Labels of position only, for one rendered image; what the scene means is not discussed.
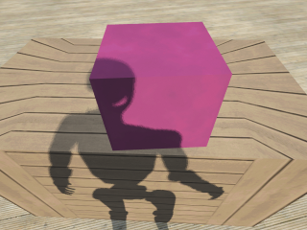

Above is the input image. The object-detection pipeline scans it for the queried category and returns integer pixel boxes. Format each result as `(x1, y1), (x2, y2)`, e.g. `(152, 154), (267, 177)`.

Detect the pedestal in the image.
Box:
(0, 38), (307, 227)

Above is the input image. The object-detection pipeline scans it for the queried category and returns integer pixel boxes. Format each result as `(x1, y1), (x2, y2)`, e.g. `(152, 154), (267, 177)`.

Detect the carton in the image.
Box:
(89, 22), (232, 150)

